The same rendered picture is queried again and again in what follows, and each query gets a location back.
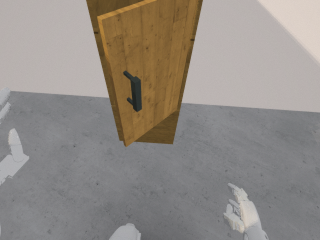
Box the cupboard door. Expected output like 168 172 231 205
97 0 197 147

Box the robot right hand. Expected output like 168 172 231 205
223 183 262 234

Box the handle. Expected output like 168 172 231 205
123 71 142 112

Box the robot right forearm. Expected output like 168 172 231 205
243 227 269 240

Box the robot left hand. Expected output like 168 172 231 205
0 87 29 187

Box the left robot thigh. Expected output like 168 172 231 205
109 225 141 240

